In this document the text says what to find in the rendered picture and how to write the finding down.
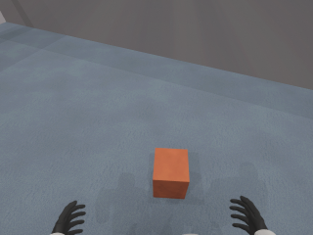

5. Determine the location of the right robot hand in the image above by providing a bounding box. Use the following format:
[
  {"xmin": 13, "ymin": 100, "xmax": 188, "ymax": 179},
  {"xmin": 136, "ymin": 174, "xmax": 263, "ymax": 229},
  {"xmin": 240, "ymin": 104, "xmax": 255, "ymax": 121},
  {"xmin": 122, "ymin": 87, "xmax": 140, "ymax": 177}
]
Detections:
[{"xmin": 229, "ymin": 195, "xmax": 268, "ymax": 235}]

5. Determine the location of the left robot hand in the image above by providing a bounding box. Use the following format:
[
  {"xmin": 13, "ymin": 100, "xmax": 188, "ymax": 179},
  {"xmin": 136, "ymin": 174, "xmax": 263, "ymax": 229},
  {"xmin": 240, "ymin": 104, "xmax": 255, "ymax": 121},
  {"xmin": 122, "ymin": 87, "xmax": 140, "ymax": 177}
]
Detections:
[{"xmin": 51, "ymin": 200, "xmax": 86, "ymax": 235}]

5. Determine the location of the carton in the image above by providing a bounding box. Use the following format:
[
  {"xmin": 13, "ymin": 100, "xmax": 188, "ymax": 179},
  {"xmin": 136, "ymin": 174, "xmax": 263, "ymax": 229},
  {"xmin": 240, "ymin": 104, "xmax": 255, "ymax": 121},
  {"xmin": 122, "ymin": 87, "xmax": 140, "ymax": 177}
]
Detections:
[{"xmin": 153, "ymin": 148, "xmax": 190, "ymax": 200}]

